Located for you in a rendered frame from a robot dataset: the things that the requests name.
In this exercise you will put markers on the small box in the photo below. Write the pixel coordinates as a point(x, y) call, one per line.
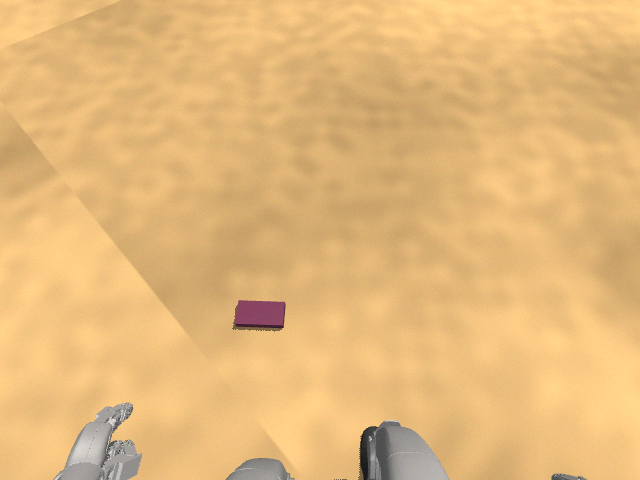
point(264, 314)

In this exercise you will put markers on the right robot foot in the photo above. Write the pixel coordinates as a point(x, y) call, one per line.
point(363, 451)

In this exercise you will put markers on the left robot hand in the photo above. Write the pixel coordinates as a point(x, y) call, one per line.
point(118, 459)

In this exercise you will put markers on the left robot arm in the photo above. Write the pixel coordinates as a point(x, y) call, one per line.
point(81, 471)

